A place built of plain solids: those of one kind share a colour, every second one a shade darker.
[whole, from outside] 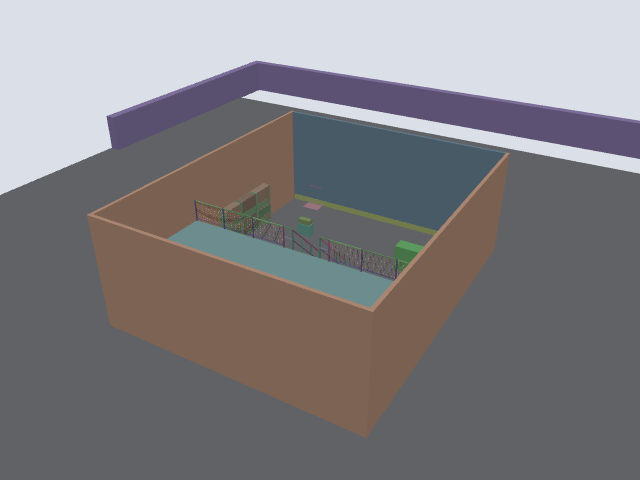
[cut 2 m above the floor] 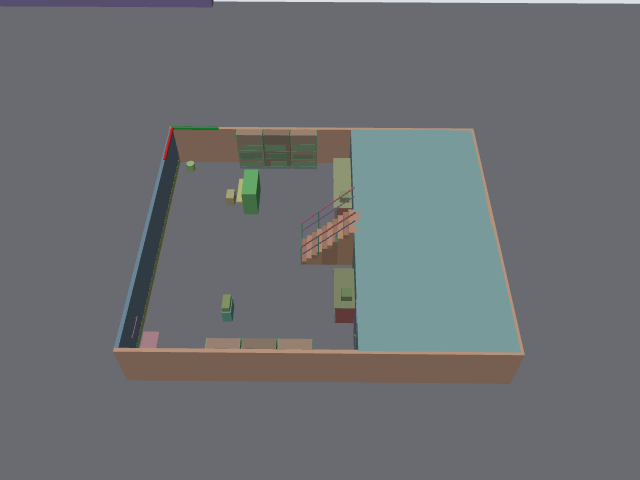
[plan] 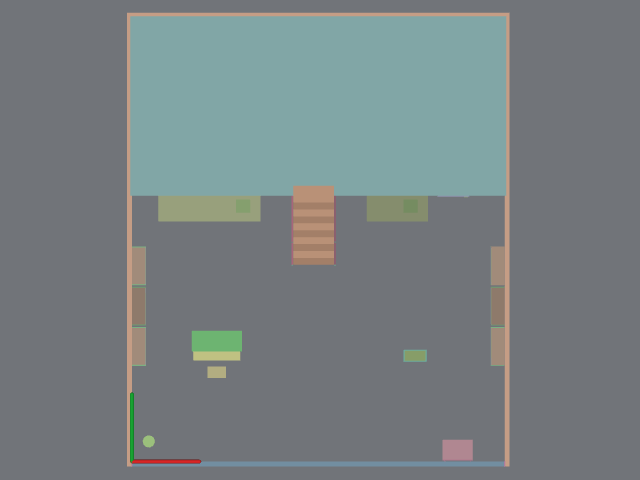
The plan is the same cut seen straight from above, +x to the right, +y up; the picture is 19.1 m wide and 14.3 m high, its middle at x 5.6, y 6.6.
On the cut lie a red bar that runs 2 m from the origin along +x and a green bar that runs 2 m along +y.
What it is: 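A music school's hall at street level behind a glazed front, one room two levels high, with a raised rear level reached by one straight flight, fitted out in the 1990s to 2020s; 11.1 x 13.2 m, 4.95 m high throughout; its front glazed onto the street; the raised level 2.27 m over the floor, over the rear 5.3 m, open to the hall behind a guard 1.0 m high along its edge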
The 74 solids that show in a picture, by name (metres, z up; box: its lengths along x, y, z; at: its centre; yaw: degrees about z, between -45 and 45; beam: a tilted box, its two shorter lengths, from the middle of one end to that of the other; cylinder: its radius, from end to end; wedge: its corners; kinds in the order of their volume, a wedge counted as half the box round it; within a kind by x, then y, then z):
{
 "upper_1": {"box": [11.2, 5.35, 2.32], "at": [5.55, 10.6, 1.11]},
 "street_hedge_1": {"box": [0.6, 15.85, 2.25], "at": [-14.05, -8.07, 1.07]},
 "street_hedge_2": {"box": [39.8, 0.6, 2.25], "at": [5.55, -16.3, 1.07]},
 "street_hedge_3": {"box": [0.6, 15.85, 2.25], "at": [25.15, -8.07, 1.07]},
 "wall_1": {"box": [0.15, 13.52, 5.0], "at": [-0.07, 6.61, 2.45]},
 "wall_2": {"box": [11.4, 0.15, 5.0], "at": [5.55, 13.29, 2.45]},
 "wall_3": {"box": [0.15, 13.52, 5.0], "at": [11.18, 6.61, 2.45]},
 "window_wall_1": {"box": [9.1, 0.15, 5.0], "at": [4.55, -0.07, 2.45]},
 "window_wall_2": {"box": [1.2, 0.15, 5.0], "at": [9.7, -0.07, 2.45]},
 "window_wall_3": {"box": [0.8, 0.15, 5.0], "at": [10.7, -0.07, 2.45]},
 "stair_step_1": {"box": [1.22, 0.41, 0.26], "at": [5.41, 6.07, 0.08]},
 "stair_step_2": {"box": [1.22, 0.41, 0.46], "at": [5.41, 6.27, 0.18]},
 "stair_step_3": {"box": [1.22, 0.41, 0.67], "at": [5.41, 6.48, 0.28]},
 "stair_step_4": {"box": [1.22, 0.41, 0.87], "at": [5.41, 6.68, 0.39]},
 "stair_step_5": {"box": [1.22, 0.41, 1.08], "at": [5.41, 6.89, 0.49]},
 "stair_step_6": {"box": [1.22, 0.41, 1.29], "at": [5.41, 7.1, 0.59]},
 "stair_step_7": {"box": [1.22, 0.41, 1.49], "at": [5.41, 7.3, 0.7]},
 "stair_step_8": {"box": [1.22, 0.41, 1.7], "at": [5.41, 7.51, 0.8]},
 "stair_step_9": {"box": [1.22, 0.41, 1.9], "at": [5.41, 7.71, 0.9]},
 "stair_step_10": {"box": [1.22, 0.51, 2.11], "at": [5.41, 7.97, 1.0]},
 "shelves_body_1": {"box": [0.4, 1.16, 2.1], "at": [0.2, 3.43, 1.0]},
 "shelves_body_2": {"box": [0.4, 1.16, 2.1], "at": [0.2, 4.63, 1.0]},
 "shelves_body_3": {"box": [0.4, 1.16, 2.1], "at": [0.2, 5.83, 1.0]},
 "shelves_body_4": {"box": [0.4, 1.16, 2.1], "at": [10.9, 3.43, 1.0]},
 "shelves_body_5": {"box": [0.4, 1.16, 2.1], "at": [10.9, 4.63, 1.0]},
 "shelves_body_6": {"box": [0.4, 1.16, 2.1], "at": [10.9, 5.83, 1.0]},
 "counter_1": {"box": [3.01, 0.7, 1.05], "at": [2.31, 7.56, 0.47]},
 "counter_2": {"box": [1.79, 0.7, 1.05], "at": [7.91, 7.56, 0.47]},
 "shelves_goods_1": {"box": [0.41, 0.94, 0.29], "at": [0.2, 3.4, 0.28]},
 "shelves_goods_2": {"box": [0.41, 1.03, 0.38], "at": [0.2, 3.42, 0.8]},
 "shelves_goods_3": {"box": [0.41, 0.93, 0.33], "at": [0.2, 3.47, 1.25]},
 "shelves_goods_4": {"box": [0.41, 0.92, 0.37], "at": [0.2, 4.56, 1.27]},
 "shelves_goods_5": {"box": [0.41, 0.94, 0.34], "at": [0.2, 4.61, 0.78]},
 "shelves_goods_6": {"box": [0.41, 0.76, 0.31], "at": [0.2, 4.67, 0.29]},
 "shelves_goods_7": {"box": [0.41, 0.91, 0.26], "at": [0.2, 5.78, 0.74]},
 "shelves_goods_8": {"box": [0.41, 1.02, 0.39], "at": [0.2, 5.85, 1.28]},
 "shelves_goods_9": {"box": [0.41, 0.97, 0.33], "at": [0.2, 5.87, 0.29]},
 "shelves_goods_10": {"box": [0.41, 1.0, 0.38], "at": [10.9, 3.41, 0.8]},
 "shelves_goods_11": {"box": [0.41, 0.87, 0.3], "at": [10.9, 3.52, 1.24]},
 "shelves_goods_12": {"box": [0.41, 0.75, 0.38], "at": [10.9, 3.55, 0.32]},
 "shelves_goods_13": {"box": [0.41, 0.8, 0.29], "at": [10.9, 4.52, 0.27]},
 "shelves_goods_14": {"box": [0.41, 1.04, 0.37], "at": [10.9, 4.63, 1.27]},
 "shelves_goods_15": {"box": [0.41, 0.99, 0.27], "at": [10.9, 5.85, 1.23]},
 "piano_1": {"box": [1.5, 0.62, 1.29], "at": [2.52, 3.59, 0.59]},
 "shelves_shelf_1": {"box": [0.41, 1.1, 0.18], "at": [0.21, 3.43, 0.04]},
 "shelves_shelf_2": {"box": [0.41, 1.1, 0.18], "at": [0.21, 4.63, 0.04]},
 "shelves_shelf_3": {"box": [0.41, 1.1, 0.18], "at": [0.21, 5.83, 0.04]},
 "stair_guard_rail_1": {"wedge": [[4.75, 5.86, 1.1], [4.75, 5.86, 1.17], [4.75, 7.92, 3.16], [4.75, 7.92, 3.23], [4.8, 5.86, 1.1], [4.8, 5.86, 1.17], [4.8, 7.92, 3.16], [4.8, 7.92, 3.23]]},
 "stair_guard_rail_2": {"wedge": [[6.02, 5.86, 1.1], [6.02, 5.86, 1.17], [6.02, 7.92, 3.16], [6.02, 7.92, 3.23], [6.07, 5.86, 1.1], [6.07, 5.86, 1.17], [6.07, 7.92, 3.16], [6.07, 7.92, 3.23]]},
 "stallriser_1": {"box": [9.1, 0.05, 0.35], "at": [4.55, -0.02, 0.12]},
 "stallriser_2": {"box": [0.8, 0.05, 0.35], "at": [10.7, -0.02, 0.12]},
 "amp_1": {"box": [0.7, 0.36, 0.67], "at": [8.44, 3.15, 0.28]},
 "counter_top_1": {"box": [3.05, 0.78, 0.04], "at": [2.31, 7.54, 1.02]},
 "counter_top_2": {"box": [1.83, 0.78, 0.04], "at": [7.91, 7.54, 1.02]},
 "stair_guard_low_1": {"wedge": [[4.76, 5.86, 0.64], [4.76, 5.86, 0.68], [4.76, 7.92, 2.7], [4.76, 7.92, 2.74], [4.79, 5.86, 0.64], [4.79, 5.86, 0.68], [4.79, 7.92, 2.7], [4.79, 7.92, 2.74]]},
 "stair_guard_low_2": {"wedge": [[6.03, 5.86, 0.64], [6.03, 5.86, 0.68], [6.03, 7.92, 2.7], [6.03, 7.92, 2.74], [6.06, 5.86, 0.64], [6.06, 5.86, 0.68], [6.06, 7.92, 2.7], [6.06, 7.92, 2.74]]},
 "stool_1": {"box": [0.55, 0.34, 0.54], "at": [2.52, 2.66, 0.22]},
 "till_1": {"box": [0.42, 0.4, 0.28], "at": [3.31, 7.61, 1.18]},
 "till_2": {"box": [0.42, 0.4, 0.28], "at": [8.3, 7.61, 1.18]},
 "shelves_cheek_1": {"box": [0.41, 0.032, 2.1], "at": [0.21, 4.0, 1.0]},
 "shelves_cheek_2": {"box": [0.41, 0.032, 2.1], "at": [0.21, 5.2, 1.0]},
 "shelves_cheek_3": {"box": [0.41, 0.032, 2.1], "at": [10.89, 6.39, 1.0]},
 "keys_1": {"box": [1.4, 0.28, 0.16], "at": [2.52, 3.15, 0.65]},
 "service_door_1": {"box": [0.95, 0.03, 2.1], "at": [9.57, 7.91, 1.0]},
 "head_1": {"box": [0.62, 0.3, 0.29], "at": [8.44, 3.15, 0.71]},
 "plant_pot_1": {"cylinder": 0.18, "from": [0.5, 0.6, 0.0], "to": [0.5, 0.6, 0.38]},
 "door_mat_1": {"box": [0.9, 0.6, 0.07], "at": [9.7, 0.35, -0.02]},
 "street_door_kick_1": {"box": [1.2, 0.05, 0.35], "at": [9.7, -0.02, 0.12]},
 "door_sill_1": {"box": [1.2, 0.15, 0.09], "at": [9.7, -0.07, -0.01]},
 "upper_guard_rail_1": {"box": [1.44, 0.044, 0.044], "at": [2.19, 7.95, 3.24]},
 "upper_guard_rail_2": {"box": [1.44, 0.044, 0.044], "at": [3.63, 7.95, 3.24]},
 "upper_guard_rail_3": {"box": [1.53, 0.044, 0.044], "at": [7.24, 7.95, 3.24]},
 "upper_guard_rail_4": {"box": [1.53, 0.044, 0.044], "at": [8.77, 7.95, 3.24]},
 "upper_guard_return_post_1": {"box": [0.05, 0.05, 1.06], "at": [4.35, 7.95, 2.75]}
}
